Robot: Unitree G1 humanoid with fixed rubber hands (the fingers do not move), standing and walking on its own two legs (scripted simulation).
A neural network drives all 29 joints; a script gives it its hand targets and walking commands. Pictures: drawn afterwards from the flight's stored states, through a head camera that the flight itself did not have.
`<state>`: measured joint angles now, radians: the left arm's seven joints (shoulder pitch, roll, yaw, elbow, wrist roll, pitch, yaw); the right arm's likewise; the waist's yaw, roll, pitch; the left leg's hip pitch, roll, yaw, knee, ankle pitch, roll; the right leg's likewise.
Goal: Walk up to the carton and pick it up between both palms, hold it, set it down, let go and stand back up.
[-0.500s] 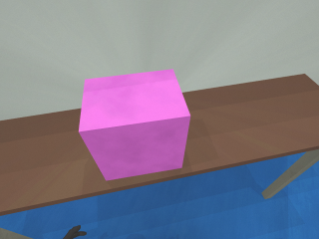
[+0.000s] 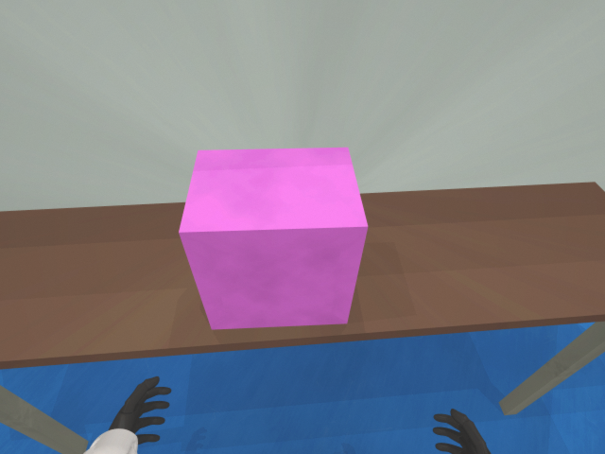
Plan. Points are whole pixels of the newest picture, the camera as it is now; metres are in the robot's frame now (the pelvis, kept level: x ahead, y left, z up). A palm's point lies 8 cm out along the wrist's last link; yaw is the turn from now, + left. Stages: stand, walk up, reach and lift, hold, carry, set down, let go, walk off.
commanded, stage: reach and lift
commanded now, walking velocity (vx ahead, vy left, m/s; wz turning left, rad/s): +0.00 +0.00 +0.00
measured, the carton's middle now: (277, 242) +0.42 +0.05 +0.05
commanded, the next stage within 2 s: none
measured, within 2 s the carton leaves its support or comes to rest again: neither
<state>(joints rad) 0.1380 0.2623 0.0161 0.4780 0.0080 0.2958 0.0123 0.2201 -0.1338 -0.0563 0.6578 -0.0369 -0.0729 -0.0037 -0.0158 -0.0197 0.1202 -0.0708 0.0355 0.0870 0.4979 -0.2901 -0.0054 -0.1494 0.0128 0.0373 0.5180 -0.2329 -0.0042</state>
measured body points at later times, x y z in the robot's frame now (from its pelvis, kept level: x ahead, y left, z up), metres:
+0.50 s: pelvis +0.02 +0.00 +0.01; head +0.01 +0.00 +0.46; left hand +0.22 +0.24 -0.04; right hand +0.18 -0.20 -0.05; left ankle +0.00 +0.12 -0.74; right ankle +0.04 -0.12 -0.74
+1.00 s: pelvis +0.04 +0.02 +0.01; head +0.03 +0.03 +0.46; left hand +0.23 +0.26 +0.02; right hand +0.24 -0.18 +0.01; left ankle +0.00 +0.12 -0.74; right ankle +0.04 -0.12 -0.74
